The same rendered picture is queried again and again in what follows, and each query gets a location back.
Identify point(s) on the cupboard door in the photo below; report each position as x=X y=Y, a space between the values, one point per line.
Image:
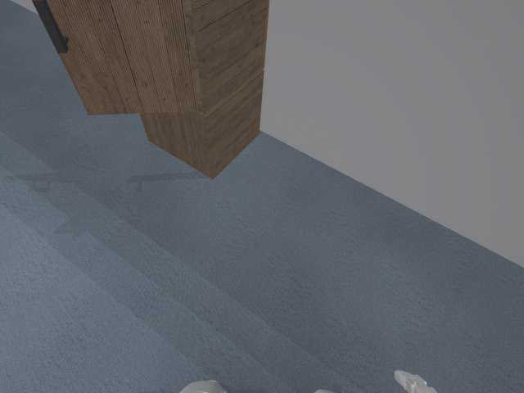
x=127 y=56

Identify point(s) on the handle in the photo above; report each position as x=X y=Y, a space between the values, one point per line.
x=51 y=26

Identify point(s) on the robot right hand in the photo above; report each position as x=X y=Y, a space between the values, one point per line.
x=411 y=383

